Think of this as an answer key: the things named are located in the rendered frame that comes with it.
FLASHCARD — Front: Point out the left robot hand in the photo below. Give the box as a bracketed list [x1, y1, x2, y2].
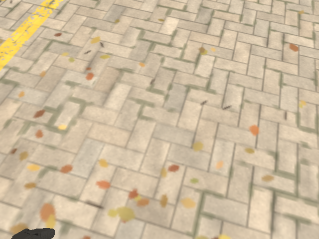
[11, 228, 55, 239]

